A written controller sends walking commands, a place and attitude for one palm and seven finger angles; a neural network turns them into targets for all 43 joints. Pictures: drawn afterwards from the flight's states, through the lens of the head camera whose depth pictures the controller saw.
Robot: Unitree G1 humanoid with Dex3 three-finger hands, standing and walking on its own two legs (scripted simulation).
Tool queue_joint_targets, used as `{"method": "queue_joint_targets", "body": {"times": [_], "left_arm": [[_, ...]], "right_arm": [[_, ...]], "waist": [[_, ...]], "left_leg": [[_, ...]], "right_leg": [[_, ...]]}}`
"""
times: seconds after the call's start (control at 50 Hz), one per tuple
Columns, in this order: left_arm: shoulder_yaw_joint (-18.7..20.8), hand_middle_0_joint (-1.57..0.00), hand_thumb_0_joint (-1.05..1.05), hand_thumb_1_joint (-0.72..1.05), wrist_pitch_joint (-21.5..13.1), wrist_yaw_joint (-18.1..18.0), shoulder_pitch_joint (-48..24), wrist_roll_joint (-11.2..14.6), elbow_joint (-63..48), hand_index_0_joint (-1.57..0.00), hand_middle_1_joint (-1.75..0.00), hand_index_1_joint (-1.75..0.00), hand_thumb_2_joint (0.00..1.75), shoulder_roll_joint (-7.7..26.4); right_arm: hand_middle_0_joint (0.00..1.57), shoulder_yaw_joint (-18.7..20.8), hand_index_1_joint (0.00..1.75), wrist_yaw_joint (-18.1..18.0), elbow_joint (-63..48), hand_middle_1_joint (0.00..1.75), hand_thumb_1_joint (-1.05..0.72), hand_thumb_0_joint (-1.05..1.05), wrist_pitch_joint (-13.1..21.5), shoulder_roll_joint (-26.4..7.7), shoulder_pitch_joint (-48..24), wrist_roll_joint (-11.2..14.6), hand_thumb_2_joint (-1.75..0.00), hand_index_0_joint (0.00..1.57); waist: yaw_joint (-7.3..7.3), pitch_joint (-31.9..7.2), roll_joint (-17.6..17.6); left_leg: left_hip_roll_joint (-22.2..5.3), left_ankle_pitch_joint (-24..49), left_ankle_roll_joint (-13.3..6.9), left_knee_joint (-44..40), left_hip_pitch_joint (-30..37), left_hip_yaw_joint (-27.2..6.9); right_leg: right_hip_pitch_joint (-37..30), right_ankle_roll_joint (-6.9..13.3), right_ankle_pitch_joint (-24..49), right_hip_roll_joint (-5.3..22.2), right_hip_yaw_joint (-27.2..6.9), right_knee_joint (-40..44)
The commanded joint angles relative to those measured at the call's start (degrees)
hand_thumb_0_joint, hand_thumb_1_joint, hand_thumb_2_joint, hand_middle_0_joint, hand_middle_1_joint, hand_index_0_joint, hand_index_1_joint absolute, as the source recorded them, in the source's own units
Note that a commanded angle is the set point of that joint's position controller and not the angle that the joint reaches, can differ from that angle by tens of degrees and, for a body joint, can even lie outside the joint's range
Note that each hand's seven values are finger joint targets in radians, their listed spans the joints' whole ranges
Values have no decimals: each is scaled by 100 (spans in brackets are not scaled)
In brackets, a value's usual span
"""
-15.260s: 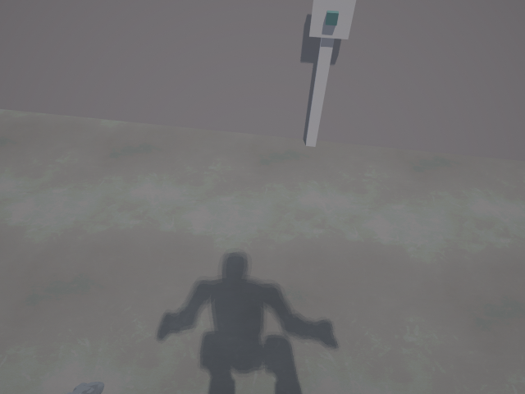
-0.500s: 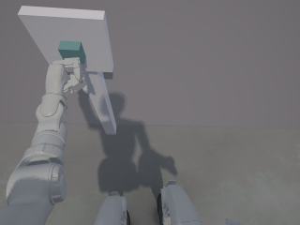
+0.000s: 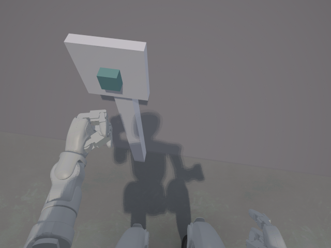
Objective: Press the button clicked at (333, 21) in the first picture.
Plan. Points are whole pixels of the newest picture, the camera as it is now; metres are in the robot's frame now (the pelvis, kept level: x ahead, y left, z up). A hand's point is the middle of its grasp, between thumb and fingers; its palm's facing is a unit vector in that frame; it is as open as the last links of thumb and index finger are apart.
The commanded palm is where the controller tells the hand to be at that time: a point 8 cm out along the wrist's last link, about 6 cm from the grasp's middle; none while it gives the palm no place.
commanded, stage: draw the hand back to the body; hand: left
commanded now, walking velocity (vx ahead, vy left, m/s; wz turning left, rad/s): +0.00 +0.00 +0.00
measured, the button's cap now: (110, 78) +0.51 +0.16 +0.06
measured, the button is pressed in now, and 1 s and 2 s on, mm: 0 0 0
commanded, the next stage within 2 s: step back with the hand held close in 1.56 s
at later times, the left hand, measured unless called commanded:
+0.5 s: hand (82, 149) +0.30 +0.17 +0.11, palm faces -0.11 -0.99 -0.05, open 3.1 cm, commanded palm +0.27 +0.23 +0.12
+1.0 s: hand (8, 164) +0.24 +0.22 +0.19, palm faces +0.30 -0.89 -0.34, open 3.1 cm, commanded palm +0.19 +0.26 +0.21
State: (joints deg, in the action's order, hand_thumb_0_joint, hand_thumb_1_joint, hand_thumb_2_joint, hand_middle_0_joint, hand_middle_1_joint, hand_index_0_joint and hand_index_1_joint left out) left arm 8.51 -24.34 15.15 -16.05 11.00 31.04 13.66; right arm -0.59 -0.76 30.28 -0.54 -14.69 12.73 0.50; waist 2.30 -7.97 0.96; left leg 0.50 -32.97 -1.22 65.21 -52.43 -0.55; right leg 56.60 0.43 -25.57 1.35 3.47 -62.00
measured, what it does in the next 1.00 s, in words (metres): rises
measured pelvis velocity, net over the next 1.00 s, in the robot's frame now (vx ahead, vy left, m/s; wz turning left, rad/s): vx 0.03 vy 0.00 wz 0.00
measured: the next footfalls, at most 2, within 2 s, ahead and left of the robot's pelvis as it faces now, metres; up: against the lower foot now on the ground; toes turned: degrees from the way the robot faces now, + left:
none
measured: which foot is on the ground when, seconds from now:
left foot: down 0.00-1.00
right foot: down 0.00-1.00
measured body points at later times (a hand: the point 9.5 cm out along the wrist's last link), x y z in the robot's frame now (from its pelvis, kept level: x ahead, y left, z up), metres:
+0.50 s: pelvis +0.00 -0.01 +0.04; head +0.05 -0.02 +0.48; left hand +0.30 +0.22 +0.11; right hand +0.15 -0.25 -0.06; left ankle -0.02 +0.10 -0.65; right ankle +0.04 -0.12 -0.65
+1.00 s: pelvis +0.03 +0.00 +0.08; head +0.01 -0.02 +0.53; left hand +0.22 +0.27 +0.21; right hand +0.21 -0.21 +0.00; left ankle -0.02 +0.10 -0.65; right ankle +0.03 -0.12 -0.65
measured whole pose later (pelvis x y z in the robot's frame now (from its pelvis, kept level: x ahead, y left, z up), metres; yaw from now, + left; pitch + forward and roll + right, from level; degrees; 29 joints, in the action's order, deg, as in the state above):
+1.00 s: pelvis +0.03 +0.00 +0.08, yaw +0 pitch -1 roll -1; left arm 9.1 -2.1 -5.4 23.5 2.7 -17.2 17.0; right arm -3.6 -5.7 33.5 6.5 -12.7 12.8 -0.1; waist -3.3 -1.4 3.7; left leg 0.5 -20.4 -1.2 29.6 -8.0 -0.1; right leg 12.8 0.0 -14.8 0.5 2.9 -28.9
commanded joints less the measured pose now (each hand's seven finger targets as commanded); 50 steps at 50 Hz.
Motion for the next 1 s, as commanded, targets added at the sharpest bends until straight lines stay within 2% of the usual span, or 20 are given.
{"method": "queue_joint_targets", "body": {"times": [0.0,0.06,0.14,0.2,0.22,0.26,0.38,0.42,0.5,0.56,0.58,0.6,0.64,0.66,0.7,0.72,0.78,0.82,0.9,0.98], "left_arm": [[122,-130,0,90,-336,39,-1949,102,-1268,-130,-150,-150,90,706],[140,-130,0,90,-261,75,-1907,77,-1177,-130,-150,-150,90,763],[661,-130,0,90,-28,77,-992,241,-2019,-130,-150,-150,90,1295],[547,-130,0,90,222,66,-328,368,-2428,-130,-150,-150,90,1116],[576,-130,0,90,287,69,-90,415,-2412,-130,-150,-150,90,1137],[431,-130,0,90,377,68,49,437,-2565,-130,-150,-150,90,993],[463,-130,0,90,500,161,403,565,-2948,-130,-150,-150,90,1075],[537,-130,0,90,524,214,527,621,-3230,-130,-150,-150,90,1191],[610,-130,0,90,670,323,1064,682,-3737,-130,-150,-150,90,1236],[649,-130,0,90,844,354,1508,767,-4042,-130,-150,-150,90,1225],[705,-130,0,90,997,-562,1341,-101,-4670,-130,-150,-150,90,1760],[449,-130,0,90,1189,-1015,1726,-209,-4707,-130,-150,-150,90,1300],[187,-130,0,90,1463,-1527,2255,-444,-4719,-130,-150,-150,90,1043],[225,-130,0,90,1529,-1692,2310,-536,-4929,-130,-150,-150,90,1098],[243,-130,0,90,1620,-1905,2405,-666,-5312,-130,-150,-150,90,1152],[320,-130,0,90,1666,-1982,2533,-701,-5320,-130,-150,-150,90,1248],[335,-130,0,90,1752,-2100,2628,-784,-5644,-130,-150,-150,90,1179],[407,-130,0,90,1798,-2140,2770,-812,-5730,-130,-150,-150,90,1239],[506,-130,0,90,1815,-2167,3177,-849,-6180,-130,-150,-150,90,1172],[689,-130,0,90,1824,-2158,3558,-856,-6354,-130,-150,-150,90,1195]], "right_arm": [[20,298,30,-84,-427,30,-90,0,263,-784,461,13,-90,20],[20,276,30,-92,-444,30,-90,0,286,-788,441,17,-90,20],[20,259,30,-84,-771,30,-90,0,269,-767,372,76,-90,20],[20,207,30,-83,-964,30,-90,0,266,-706,252,143,-90,20],[20,197,30,-98,-1024,30,-90,0,274,-725,236,161,-90,20],[20,159,30,-127,-1070,30,-90,0,293,-721,149,198,-90,20],[20,100,30,-244,-1104,30,-90,0,492,-756,35,224,-90,20],[20,93,30,-273,-1152,30,-90,0,580,-762,-4,225,-90,20],[20,60,30,-304,-1216,30,-90,0,778,-711,-62,248,-90,20],[20,34,30,-308,-1260,30,-90,0,910,-693,-52,248,-90,20],[20,139,30,-428,-1122,30,-90,0,842,-619,-255,140,-90,20],[20,110,30,-480,-1137,30,-90,0,856,-544,-211,108,-90,20],[20,68,30,-529,-993,30,-90,0,826,-511,-239,99,-90,20],[20,50,30,-548,-963,30,-90,0,808,-514,-254,95,-90,20],[20,22,30,-582,-914,30,-90,0,830,-487,-297,62,-90,20],[20,12,30,-598,-858,30,-90,0,845,-498,-311,33,-90,20],[20,-23,30,-618,-774,30,-90,0,889,-451,-408,10,-90,20],[20,-28,30,-621,-694,30,-90,0,941,-461,-465,-21,-90,20],[20,-44,30,-557,-610,30,-90,0,1037,-406,-539,-44,-90,20],[20,-36,30,-471,-511,30,-90,0,1103,-399,-595,-89,-90,20]], "waist": [[294,-2281,132],[221,-2387,265],[-135,-2988,217],[-125,-2483,38],[-104,-2304,-236],[-33,-1809,-190],[-5,-1099,-128],[-47,-1193,-138],[-167,-1109,239],[-169,-916,122],[-437,-961,15],[-268,-630,38],[-255,-187,48],[-291,-212,163],[-327,-357,309],[-332,-286,25],[-378,-186,201],[-392,-29,-30],[-476,26,300],[-523,272,170]], "left_leg": [[-9,2577,92,-681,851,-94],[-5,2619,116,-689,904,-127],[31,3000,93,-1008,1227,-63],[41,2658,54,-1328,1184,13],[36,2492,29,-1417,1132,-8],[32,2057,17,-1604,1105,30],[31,1406,11,-1985,1381,4],[41,1449,-2,-2074,1529,-16],[21,1764,35,-2292,1956,-54],[1,1858,37,-2401,2103,-63],[-35,1823,-14,-2698,2278,10],[-47,1623,-3,-2836,2373,24],[-97,1606,-28,-3019,2562,44],[-102,1743,-15,-3124,2727,24],[-115,2155,-9,-3292,3110,21],[-132,2280,-30,-3362,3168,17],[-132,2564,-12,-3641,3556,30],[-152,2732,-32,-3764,3724,41],[-183,3367,24,-4027,4123,47],[-219,3634,47,-4203,4229,48]], "right_leg": [[-1813,94,2160,-122,-179,445],[-1786,120,2103,-119,-161,381],[-2781,128,2559,-129,-219,583],[-3064,89,2410,-150,-189,914],[-3144,92,2277,-168,-187,1022],[-3035,64,1906,-162,-187,1242],[-3016,60,1066,-141,-201,1765],[-3254,72,1031,-140,-243,1853],[-3442,103,1381,-146,-152,1944],[-3552,80,1483,-155,-117,2082],[-3735,146,1272,-24,-374,2435],[-3670,107,1077,0,-353,2606],[-3811,97,1062,9,-329,2839],[-3945,111,1195,1,-261,2870],[-4233,116,1599,-1,-211,2948],[-4387,107,1734,-9,-217,3055],[-4652,96,1951,-3,-174,3245],[-4800,91,2111,-18,-178,3421],[-5113,91,2485,-13,-137,3575],[-5289,71,2638,-29,-124,3745]]}}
